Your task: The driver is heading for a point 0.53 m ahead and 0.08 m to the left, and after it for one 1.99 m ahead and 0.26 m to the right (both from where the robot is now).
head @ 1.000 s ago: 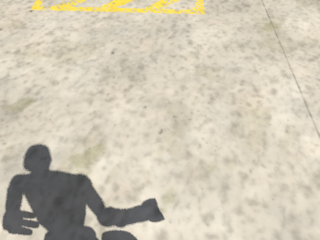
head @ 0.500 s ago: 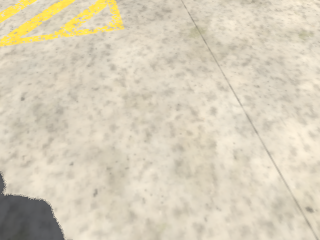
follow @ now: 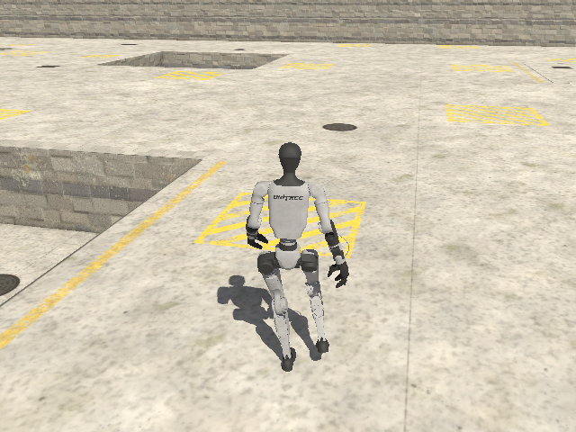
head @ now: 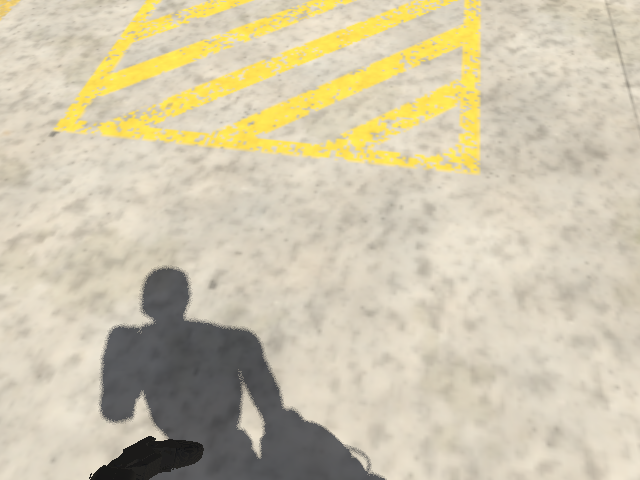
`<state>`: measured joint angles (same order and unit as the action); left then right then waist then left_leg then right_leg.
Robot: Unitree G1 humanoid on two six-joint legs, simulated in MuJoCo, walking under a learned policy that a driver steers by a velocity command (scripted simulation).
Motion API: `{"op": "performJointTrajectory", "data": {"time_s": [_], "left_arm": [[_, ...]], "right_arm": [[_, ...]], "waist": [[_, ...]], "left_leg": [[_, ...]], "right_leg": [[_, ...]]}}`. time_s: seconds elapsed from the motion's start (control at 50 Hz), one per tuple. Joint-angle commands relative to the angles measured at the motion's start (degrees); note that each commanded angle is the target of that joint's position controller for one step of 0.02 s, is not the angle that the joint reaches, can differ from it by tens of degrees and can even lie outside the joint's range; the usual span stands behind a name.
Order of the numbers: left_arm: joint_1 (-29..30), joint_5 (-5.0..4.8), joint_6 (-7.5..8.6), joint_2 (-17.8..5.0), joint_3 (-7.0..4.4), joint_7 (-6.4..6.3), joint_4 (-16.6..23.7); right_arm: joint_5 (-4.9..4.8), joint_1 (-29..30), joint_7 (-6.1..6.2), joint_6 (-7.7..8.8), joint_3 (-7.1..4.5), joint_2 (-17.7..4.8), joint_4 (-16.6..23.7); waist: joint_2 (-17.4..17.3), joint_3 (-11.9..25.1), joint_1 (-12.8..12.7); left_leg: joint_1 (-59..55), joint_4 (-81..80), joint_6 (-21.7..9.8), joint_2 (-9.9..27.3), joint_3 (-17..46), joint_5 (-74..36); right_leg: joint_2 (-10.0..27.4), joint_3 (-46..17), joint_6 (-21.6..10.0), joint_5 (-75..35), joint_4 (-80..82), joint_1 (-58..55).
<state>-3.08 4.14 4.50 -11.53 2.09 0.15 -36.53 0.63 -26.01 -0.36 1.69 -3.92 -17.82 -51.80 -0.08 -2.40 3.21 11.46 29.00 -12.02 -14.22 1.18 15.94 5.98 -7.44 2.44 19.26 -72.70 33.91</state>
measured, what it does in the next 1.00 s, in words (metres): walks ahead: right foot, then left foot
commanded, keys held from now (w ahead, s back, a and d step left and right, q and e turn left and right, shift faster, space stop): w+q+shift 0.34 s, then e+shift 0.66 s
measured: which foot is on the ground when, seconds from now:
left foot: down 0.00-0.24, up 0.26-0.60, down 0.62-1.00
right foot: up 0.00-0.22, down 0.24-0.62, up 0.64-1.00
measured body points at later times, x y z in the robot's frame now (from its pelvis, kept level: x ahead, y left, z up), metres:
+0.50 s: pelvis +0.45 -0.04 +0.02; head +0.48 -0.02 +0.46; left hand +0.29 +0.22 -0.10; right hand +0.78 -0.16 -0.04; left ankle +0.52 +0.11 -0.67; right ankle +0.42 -0.18 -0.72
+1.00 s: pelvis +0.66 +0.02 +0.01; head +0.70 +0.00 +0.46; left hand +0.81 +0.31 -0.07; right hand +0.83 -0.27 -0.10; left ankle +0.66 +0.15 -0.72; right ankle +0.73 -0.10 -0.71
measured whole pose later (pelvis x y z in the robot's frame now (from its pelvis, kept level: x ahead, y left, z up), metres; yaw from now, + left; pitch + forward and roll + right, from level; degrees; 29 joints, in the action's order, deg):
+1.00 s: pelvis +0.66 +0.02 +0.01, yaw +1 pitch +2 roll +3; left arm -10.2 -1.0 -3.3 -18.9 -4.8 0.5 -36.3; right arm -0.8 -5.4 1.6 1.0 -4.5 -17.6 -44.1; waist 0.6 -2.7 0.4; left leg 14.3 28.5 1.4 5.5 -14.2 14.4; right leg 5.3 3.0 0.8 11.8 -42.3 28.7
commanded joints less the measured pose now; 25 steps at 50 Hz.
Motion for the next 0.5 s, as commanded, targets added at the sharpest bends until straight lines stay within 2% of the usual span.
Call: {"op": "performJointTrajectory", "data": {"time_s": [0.02,0.06,0.08,0.12,0.14,0.16,0.18,0.2,0.22,0.24,0.26,0.28,0.3,0.32,0.34,0.36,0.38,0.4,0.42,0.44,0.46,0.48,0.5], "left_arm": [[1.89,-0.23,-1.28,-8.32,-1.62,0.53,4.88],[7.11,-1.54,-1.13,-6.36,-0.85,0.95,6.94],[8.37,-2.04,-1.06,-6.05,-0.72,0.94,7.46],[10.06,-2.51,-0.81,-6.73,-0.89,0.74,8.43],[10.12,-2.61,-0.61,-7.41,-1.11,0.58,8.79],[8.09,-2.57,-0.4,-8.61,-1.6,0.29,8.4],[3.88,-2.64,-0.23,-10.88,-2.57,-0.24,7.19],[-4.35,-3.07,0.06,-14.04,-4.03,-0.97,5.21],[-17.76,-3.1,0.24,-16.8,-5.54,-1.92,1.87],[-30.3,-1.44,0.45,-20.46,-7.13,-3.09,-0.63],[-23.85,0.46,0.35,-24.24,-7.72,-2.5,0.46],[-16.07,-0.1,-0.31,-19.09,-7.9,-1.9,1.86],[-12.44,-0.69,-0.61,-13.56,-6.57,-1.73,2.16],[-12.57,-0.63,-0.69,-11.11,-6.01,-1.48,0.55],[-14.81,-0.78,-0.43,-10.47,-5.7,-1.51,-1.79],[-16.95,-0.84,0.23,-8.72,-5.08,-1.29,-4.14],[-18.73,-1.33,1.16,-7.29,-4.62,-0.65,-6.14],[-19.92,-2.05,2.13,-7.11,-4.42,0.1,-7.47],[-20.23,-2.6,2.89,-7.88,-4.5,0.7,-8.38],[-18.87,-2.9,3.26,-9.33,-4.66,1.03,-8.83],[-15.7,-3.23,3.2,-10.53,-4.83,1.17,-8.7],[-8.84,-7.06,3.05,-13.8,-6.09,0.01,-6.44],[-11.14,-7.95,3.14,-15.42,-6.47,-0.61,-6.77]], "right_arm": [[-0.29,4.78,0.35,3.39,-1.88,-8.65,6.18],[-0.81,2.81,-0.12,3.43,-2.28,-8.64,5.73],[-1.08,1.33,-0.42,3.36,-2.56,-8.97,5.41],[-1.01,-0.52,-0.65,3.18,-3.03,-9.78,4.98],[-0.86,-0.16,-0.47,3.07,-3.21,-10.04,5.09],[-0.81,0.96,-0.21,3.05,-3.38,-10.51,5.49],[-0.65,1.81,-0.04,3.13,-3.66,-11.69,5.77],[-0.17,3.96,-0.15,3.26,-4.08,-13.84,6.31],[0.16,8.57,-0.39,3.66,-4.14,-14.42,7.41],[0.45,10.15,-0.28,4.32,-2.11,-6.61,9.37],[-2.91,2.22,-0.34,4.03,0.31,0.38,13.24],[-1.13,4.38,0.41,2.83,0.48,-4.68,11.4],[0.23,9.24,-0.09,2.07,-0.11,-7.0,11.16],[0.8,11.58,-0.88,1.49,-0.24,-6.96,11.33],[1.59,14.59,-1.9,0.92,-0.03,-5.75,12.65],[2.08,15.31,-2.7,0.39,0.67,-3.53,13.6],[2.15,15.94,-2.85,0.03,1.31,-1.65,14.45],[2.22,16.23,-2.66,-0.11,1.8,-0.37,15.13],[2.36,16.88,-2.47,0.15,2.18,0.0,15.77],[2.41,18.05,-2.45,0.53,2.53,-0.12,16.71],[2.35,19.21,-2.82,0.89,3.03,-0.26,17.45],[-2.28,19.88,-2.4,2.43,3.03,-0.36,17.13],[-1.84,23.37,-2.81,3.54,3.58,-0.81,17.55]], "waist": [[4.91,-5.53,-3.96],[2.1,-4.52,-0.68],[0.76,-3.06,0.96],[-1.71,-0.88,2.94],[-2.48,-0.25,2.79],[-2.82,1.3,1.53],[-3.09,4.61,-0.51],[-3.48,9.74,-5.43],[-3.13,15.28,-13.63],[4.9,22.27,-17.04],[26.1,29.04,-7.44],[16.74,21.26,-7.02],[8.46,13.17,-7.29],[2.5,8.06,-6.82],[2.11,5.3,-6.51],[3.31,2.18,-5.65],[3.8,0.76,-4.63],[3.66,0.25,-3.75],[3.96,0.15,-3.16],[5.09,-0.22,-2.12],[6.35,-0.42,-0.6],[6.55,-0.34,0.78],[5.04,1.1,-1.05]], "left_leg": [[12.89,-21.11,-7.82,13.98,22.21,-8.81],[10.5,-19.52,-4.71,11.51,19.35,-18.06],[7.44,-18.6,-3.52,11.47,19.33,-23.01],[0.59,-16.3,-2.17,12.93,20.61,-30.7],[-1.83,-14.51,-1.33,13.47,20.97,-33.43],[-3.42,-11.38,0.05,13.52,21.33,-38.14],[-5.31,-5.95,1.47,13.62,21.87,-45.72],[-5.37,3.92,2.75,13.57,22.01,-49.34],[0.47,17.94,3.84,11.9,20.58,-45.94],[10.33,37.88,3.8,8.61,16.38,-17.7],[25.78,51.89,5.81,3.81,9.81,13.04],[32.8,54.8,4.95,9.95,7.27,6.51],[33.16,52.23,5.34,12.9,5.39,1.57],[31.89,49.84,5.76,14.87,4.41,-0.16],[31.36,48.07,5.86,16.68,4.59,-0.24],[30.43,46.79,6.45,17.18,4.68,-0.02],[30.5,45.84,6.91,16.78,5.02,1.71],[30.93,43.44,7.41,15.76,5.67,3.2],[30.61,39.15,7.88,14.27,5.77,2.52],[28.92,32.4,8.33,13.28,5.45,0.51],[24.09,22.53,8.67,13.23,3.48,-3.96],[19.6,14.74,9.38,14.24,0.75,-8.04],[13.8,9.29,10.31,13.18,-0.82,-13.76]], "right_leg": [[1.23,6.22,2.42,-7.27,15.29,-1.13],[-0.46,7.71,1.76,-18.65,27.22,-4.29],[-1.91,8.47,1.2,-22.55,31.37,-5.46],[-3.99,8.62,0.08,-25.07,36.7,-6.66],[-4.68,8.07,-0.44,-24.58,39.71,-8.26],[-5.92,7.52,-0.91,-23.23,42.7,-12.63],[-7.6,7.16,-1.4,-20.04,43.22,-18.68],[-7.93,6.27,-2.0,-15.11,42.3,-27.6],[-5.21,5.35,-2.72,-10.92,41.2,-41.14],[6.91,-6.63,-3.91,9.15,41.04,-54.47],[22.56,-41.31,-9.33,22.01,55.42,-61.99],[20.16,-43.46,-10.95,34.35,58.89,-53.97],[16.89,-31.66,-10.31,28.45,58.08,-45.78],[14.58,-22.56,-9.66,16.64,58.0,-38.94],[12.29,-15.15,-8.62,8.75,58.52,-34.99],[10.77,-10.76,-8.84,-1.44,58.9,-30.88],[10.21,-7.98,-9.36,-16.62,58.34,-29.4],[10.37,-5.25,-9.76,-31.22,57.74,-28.88],[9.66,-1.91,-9.93,-42.95,57.94,-28.49],[8.54,1.44,-10.0,-48.41,58.99,-26.73],[5.93,5.48,-9.19,-48.35,60.04,-23.45],[2.79,6.97,-9.95,-45.84,59.79,-21.47],[2.9,6.29,-10.58,-45.69,60.25,-19.84]]}}
Keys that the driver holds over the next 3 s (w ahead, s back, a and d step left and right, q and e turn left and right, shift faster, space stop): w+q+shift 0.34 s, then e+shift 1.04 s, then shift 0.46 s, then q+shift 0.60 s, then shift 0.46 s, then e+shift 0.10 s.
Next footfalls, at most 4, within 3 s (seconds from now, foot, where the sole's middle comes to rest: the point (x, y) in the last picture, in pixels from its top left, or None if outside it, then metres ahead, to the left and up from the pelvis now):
0.24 right None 0.46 -0.17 -0.76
0.62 left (249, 393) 0.69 0.16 -0.76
1.02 right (365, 355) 0.77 -0.10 -0.76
1.44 left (278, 333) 0.84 0.10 -0.76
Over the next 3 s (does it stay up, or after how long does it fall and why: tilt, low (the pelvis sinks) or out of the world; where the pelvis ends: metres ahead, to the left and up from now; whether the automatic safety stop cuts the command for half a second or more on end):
stays up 0.79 0.01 0.01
